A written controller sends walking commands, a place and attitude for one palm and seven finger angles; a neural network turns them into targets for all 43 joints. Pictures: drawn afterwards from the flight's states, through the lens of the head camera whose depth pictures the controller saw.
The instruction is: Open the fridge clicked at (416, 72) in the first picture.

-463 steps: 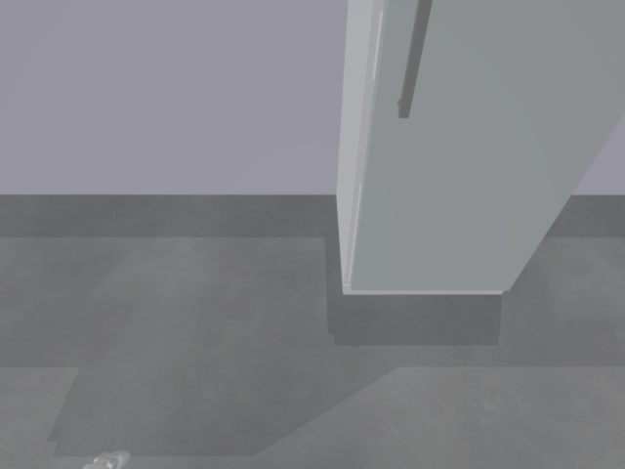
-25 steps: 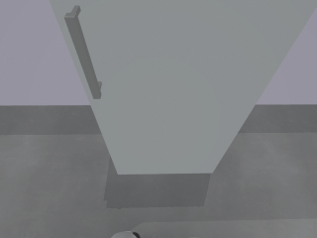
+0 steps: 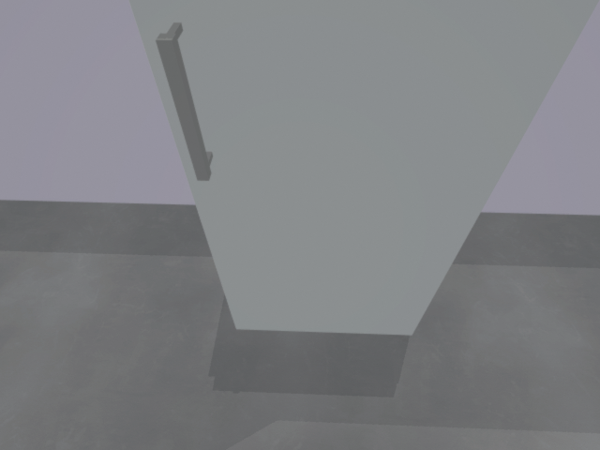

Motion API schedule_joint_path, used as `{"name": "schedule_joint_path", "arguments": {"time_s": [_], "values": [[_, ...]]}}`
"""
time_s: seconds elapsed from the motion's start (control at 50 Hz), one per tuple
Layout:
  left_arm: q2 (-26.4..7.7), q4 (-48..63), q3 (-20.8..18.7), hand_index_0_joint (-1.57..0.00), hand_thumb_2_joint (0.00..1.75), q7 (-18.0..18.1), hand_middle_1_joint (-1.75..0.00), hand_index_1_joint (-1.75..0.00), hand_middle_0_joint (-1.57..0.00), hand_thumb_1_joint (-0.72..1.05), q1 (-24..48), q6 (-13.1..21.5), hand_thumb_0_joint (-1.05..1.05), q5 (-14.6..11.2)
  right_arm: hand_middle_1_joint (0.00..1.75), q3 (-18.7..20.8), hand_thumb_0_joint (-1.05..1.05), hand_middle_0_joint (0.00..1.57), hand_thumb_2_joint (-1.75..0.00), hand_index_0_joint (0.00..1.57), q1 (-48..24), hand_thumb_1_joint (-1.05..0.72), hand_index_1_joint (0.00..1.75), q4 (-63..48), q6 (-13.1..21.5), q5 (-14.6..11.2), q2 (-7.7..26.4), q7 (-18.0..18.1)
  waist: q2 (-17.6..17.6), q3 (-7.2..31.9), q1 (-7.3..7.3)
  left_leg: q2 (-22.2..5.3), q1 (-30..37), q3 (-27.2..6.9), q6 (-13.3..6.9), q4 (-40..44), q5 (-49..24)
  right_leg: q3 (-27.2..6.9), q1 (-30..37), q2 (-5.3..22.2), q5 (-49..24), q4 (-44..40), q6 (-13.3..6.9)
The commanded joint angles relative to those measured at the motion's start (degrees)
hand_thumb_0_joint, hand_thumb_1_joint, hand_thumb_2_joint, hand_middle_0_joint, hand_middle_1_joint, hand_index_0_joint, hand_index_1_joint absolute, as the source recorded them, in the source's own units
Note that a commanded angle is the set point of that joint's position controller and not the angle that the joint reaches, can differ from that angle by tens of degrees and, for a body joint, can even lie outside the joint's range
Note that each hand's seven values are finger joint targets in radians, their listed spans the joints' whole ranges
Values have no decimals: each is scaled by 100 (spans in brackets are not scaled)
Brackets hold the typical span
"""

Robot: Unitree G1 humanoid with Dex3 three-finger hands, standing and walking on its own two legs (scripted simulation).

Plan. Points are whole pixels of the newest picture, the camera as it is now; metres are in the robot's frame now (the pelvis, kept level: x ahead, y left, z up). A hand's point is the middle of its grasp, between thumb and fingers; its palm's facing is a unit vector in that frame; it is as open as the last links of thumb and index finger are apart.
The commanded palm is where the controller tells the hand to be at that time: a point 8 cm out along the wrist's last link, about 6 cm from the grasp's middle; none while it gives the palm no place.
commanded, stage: come to a stop and stand still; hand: left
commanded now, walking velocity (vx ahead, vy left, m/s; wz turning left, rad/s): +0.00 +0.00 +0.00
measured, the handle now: (191, 110) +0.53 +0.22 +0.17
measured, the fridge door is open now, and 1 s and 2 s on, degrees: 0 0 0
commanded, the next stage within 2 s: look again from close up in 1.42 s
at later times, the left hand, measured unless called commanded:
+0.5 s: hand out of the picture +0.03 +0.25 -0.17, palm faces -0.03 -0.97 -0.25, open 7.4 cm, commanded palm none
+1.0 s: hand out of the picture +0.02 +0.18 -0.17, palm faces -0.01 -0.98 -0.21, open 7.3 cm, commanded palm none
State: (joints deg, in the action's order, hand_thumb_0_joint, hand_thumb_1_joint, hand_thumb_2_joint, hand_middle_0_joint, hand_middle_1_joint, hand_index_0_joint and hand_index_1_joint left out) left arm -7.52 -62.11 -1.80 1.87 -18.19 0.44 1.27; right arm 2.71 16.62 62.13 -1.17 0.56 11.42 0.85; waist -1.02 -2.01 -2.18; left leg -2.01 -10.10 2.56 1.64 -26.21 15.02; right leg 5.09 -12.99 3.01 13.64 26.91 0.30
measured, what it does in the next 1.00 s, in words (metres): stands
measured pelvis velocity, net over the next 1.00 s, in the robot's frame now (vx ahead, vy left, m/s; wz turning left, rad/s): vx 0.01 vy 0.01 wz -0.03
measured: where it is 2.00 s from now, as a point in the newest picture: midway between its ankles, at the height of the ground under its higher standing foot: outside the picture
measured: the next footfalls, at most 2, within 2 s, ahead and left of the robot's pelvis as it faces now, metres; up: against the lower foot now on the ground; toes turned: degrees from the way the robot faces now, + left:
none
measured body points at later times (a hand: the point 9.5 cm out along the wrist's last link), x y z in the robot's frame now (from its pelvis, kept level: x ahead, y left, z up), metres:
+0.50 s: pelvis +0.00 +0.06 +0.00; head +0.01 +0.04 +0.44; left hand +0.04 +0.30 -0.15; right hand +0.00 -0.16 -0.17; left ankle -0.02 +0.13 -0.74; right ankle +0.01 -0.12 -0.74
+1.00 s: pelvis +0.01 +0.01 +0.00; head +0.03 +0.00 +0.45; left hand +0.02 +0.23 -0.16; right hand +0.01 -0.21 -0.17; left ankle -0.02 +0.13 -0.74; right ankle +0.01 -0.12 -0.74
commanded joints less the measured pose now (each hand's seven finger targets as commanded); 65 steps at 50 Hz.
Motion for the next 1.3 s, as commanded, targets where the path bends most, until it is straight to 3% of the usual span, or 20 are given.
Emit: {"name": "schedule_joint_path", "arguments": {"time_s": [0.0,0.02,0.04,0.08,0.1,0.12,0.16,0.18,0.24,0.3,0.34,0.48,0.84,0.94,1.04,1.28], "values": [[-1154,215,-85,-20,90,196,-30,-30,-20,90,-231,236,0,4,30,-84,0,20,-90,20,235,-90,30,-648,136,48,239,-38,178,424,305,-145,-362,5,-125,-599,635,-1231,45,970,-300,-560,-403],[-1167,327,-172,-20,90,154,-30,-30,-20,90,-76,269,0,54,30,-103,0,20,-90,20,383,-90,30,-686,162,136,268,-48,-49,284,343,-185,-326,1,-187,-395,510,-1148,-172,975,-189,-440,-537],[-1033,251,-80,-20,90,121,-30,-30,-20,90,72,207,0,15,30,-133,0,20,-90,20,342,-90,30,-605,210,117,243,-45,-571,146,381,-218,-319,-168,-185,-167,157,-716,-327,716,341,-162,-431],[-717,277,0,-20,90,67,-30,-30,-20,90,-39,70,0,18,30,-156,0,20,-90,20,317,-90,30,-728,287,87,452,-18,-1387,-157,265,-642,-847,-797,-373,607,-406,-124,-176,77,686,515,-197],[-620,238,55,-20,90,52,-30,-30,-20,90,-105,33,0,21,30,-160,0,20,-90,20,222,-90,30,-768,285,72,535,29,-1253,-400,190,-741,-1039,-947,-473,823,-427,-57,-133,-21,724,581,-161],[-605,221,69,-20,90,28,-30,-30,-20,90,-121,35,0,32,30,-169,0,20,-90,20,203,-90,30,-816,309,73,524,54,-1137,-402,139,-721,-973,-931,-495,778,-897,-45,-139,-17,605,613,-157],[-546,164,95,-20,90,10,-30,-30,-20,90,-186,31,0,4,30,-187,0,20,-90,20,263,-90,30,-816,339,56,519,101,-442,-289,128,-681,-713,-826,-511,647,-1260,-178,-75,20,303,464,-157],[-556,153,100,-20,90,4,-30,-30,-20,90,-196,33,0,-13,30,-191,0,20,-90,20,266,-90,30,-803,350,49,511,112,-211,-229,115,-625,-629,-779,-502,633,-1197,-276,-38,59,148,363,-158],[-628,179,107,-20,90,1,-30,-30,-20,90,-109,9,0,-20,30,-199,0,20,-90,20,314,-90,30,-751,354,50,551,114,59,-404,146,-549,-621,-772,-440,808,-941,-393,-94,132,-6,294,-148],[-657,198,109,-20,90,14,-30,-30,-20,90,-103,-18,0,-25,30,-200,0,20,-90,20,317,-90,30,-659,354,57,589,116,57,-472,139,-542,-530,-742,-406,919,-844,-460,-142,168,-47,243,-122],[-703,221,91,-20,90,15,-30,-30,-20,90,-62,-26,0,-25,30,-215,0,20,-90,20,337,-90,30,-614,368,61,581,123,-117,-394,134,-526,-411,-676,-374,918,-1188,-459,-103,175,-138,282,-122],[-742,231,83,-20,90,18,-30,-30,-20,90,5,-22,0,-42,30,-224,0,20,-90,20,351,-90,30,-445,379,57,509,130,-44,-110,134,-475,-95,-475,-403,741,-1633,-542,50,253,-524,189,-114],[-733,135,86,-20,90,27,-30,-30,-20,90,55,41,0,-37,30,-199,0,20,-90,20,308,-90,30,-145,305,19,270,114,236,-148,203,-375,-56,-222,-356,480,-901,-725,97,355,-1073,-145,-150],[-786,116,83,-20,90,21,-30,-30,-20,90,24,86,0,-36,30,-193,0,20,-90,20,277,-90,30,-98,306,12,275,111,272,17,213,-379,57,-169,-314,404,-977,-760,175,387,-1347,-190,-184],[-805,88,84,-20,90,9,-30,-30,-20,90,23,100,0,-35,30,-190,0,20,-90,20,167,-90,30,-71,276,14,269,107,246,-159,212,-366,23,-139,-277,401,-774,-816,48,392,-1183,-352,-211],[-903,104,47,-20,90,-10,-30,-30,-20,90,100,120,0,-51,30,-189,0,20,-90,20,89,-90,30,-35,286,23,350,110,162,-71,186,-399,6,-160,-225,469,-760,-817,173,360,-1089,-445,-251]]}}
